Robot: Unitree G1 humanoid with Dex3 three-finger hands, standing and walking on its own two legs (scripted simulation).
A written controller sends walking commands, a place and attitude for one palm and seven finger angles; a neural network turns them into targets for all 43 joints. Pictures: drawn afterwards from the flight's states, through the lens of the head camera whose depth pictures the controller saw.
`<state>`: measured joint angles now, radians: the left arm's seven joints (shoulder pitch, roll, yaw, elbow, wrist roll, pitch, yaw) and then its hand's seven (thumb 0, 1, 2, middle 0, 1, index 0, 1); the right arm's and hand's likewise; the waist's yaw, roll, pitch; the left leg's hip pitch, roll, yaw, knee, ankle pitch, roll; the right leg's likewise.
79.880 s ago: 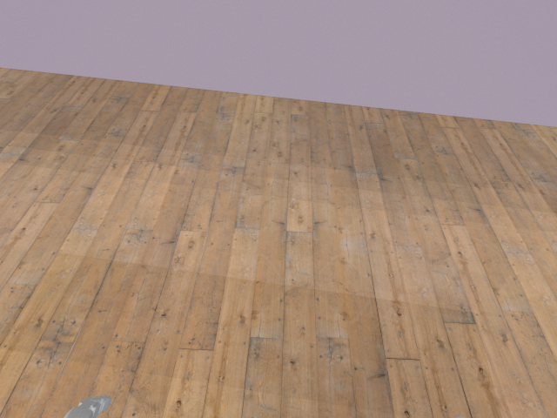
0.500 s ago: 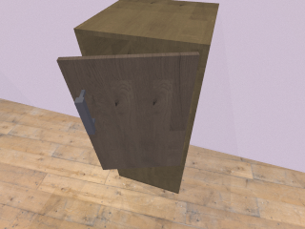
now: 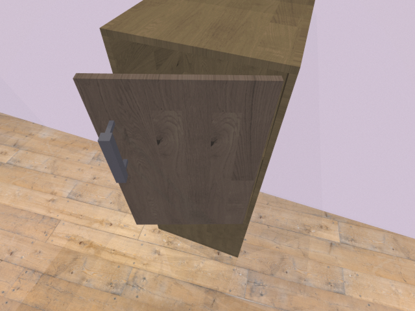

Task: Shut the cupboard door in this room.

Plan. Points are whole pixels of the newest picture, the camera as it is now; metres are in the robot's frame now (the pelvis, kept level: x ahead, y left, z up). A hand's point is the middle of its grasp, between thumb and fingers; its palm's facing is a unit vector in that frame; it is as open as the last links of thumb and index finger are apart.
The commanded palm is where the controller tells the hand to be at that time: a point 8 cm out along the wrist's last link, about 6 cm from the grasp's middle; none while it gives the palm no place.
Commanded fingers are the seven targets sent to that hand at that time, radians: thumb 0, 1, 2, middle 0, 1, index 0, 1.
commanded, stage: come to a stop and stand still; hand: left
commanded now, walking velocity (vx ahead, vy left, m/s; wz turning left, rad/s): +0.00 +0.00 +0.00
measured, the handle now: (116, 152) +0.42 +0.23 +0.05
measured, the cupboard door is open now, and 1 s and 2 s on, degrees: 21 21 21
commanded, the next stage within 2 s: look again from close up in 0.50 s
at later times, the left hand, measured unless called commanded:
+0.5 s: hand out of the picture +0.03 +0.20 -0.17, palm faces +0.02 -0.97 -0.23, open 7.4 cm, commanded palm none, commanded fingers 0.00 0.90 0.90 -0.20 -0.30 -0.20 -0.30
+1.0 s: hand out of the picture +0.03 +0.19 -0.17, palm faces +0.02 -0.98 -0.21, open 7.4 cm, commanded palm none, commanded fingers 0.00 0.90 0.90 -0.20 -0.30 -0.20 -0.30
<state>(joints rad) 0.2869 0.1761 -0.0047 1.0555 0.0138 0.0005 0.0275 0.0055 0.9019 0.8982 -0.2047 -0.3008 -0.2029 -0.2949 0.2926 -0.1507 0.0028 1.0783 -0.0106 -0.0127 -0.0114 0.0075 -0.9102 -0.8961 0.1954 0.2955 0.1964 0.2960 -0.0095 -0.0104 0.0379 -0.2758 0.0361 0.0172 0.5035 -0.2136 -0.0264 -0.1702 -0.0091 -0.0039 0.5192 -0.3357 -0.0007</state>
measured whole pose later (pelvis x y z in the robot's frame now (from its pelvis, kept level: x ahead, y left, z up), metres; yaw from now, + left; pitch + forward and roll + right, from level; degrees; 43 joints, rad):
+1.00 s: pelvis +0.02 +0.01 +0.01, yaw +1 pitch -1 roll +1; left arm 0.26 0.18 0.00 1.12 0.02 -0.01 0.03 0.00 0.90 0.90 -0.20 -0.30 -0.20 -0.29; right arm 0.23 -0.16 0.00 1.15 -0.01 -0.02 -0.02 0.01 -0.91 -0.90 0.20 0.30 0.20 0.30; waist 0.00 -0.02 0.03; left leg -0.20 0.01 0.02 0.42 -0.20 -0.02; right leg -0.08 -0.03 -0.01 0.42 -0.32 0.01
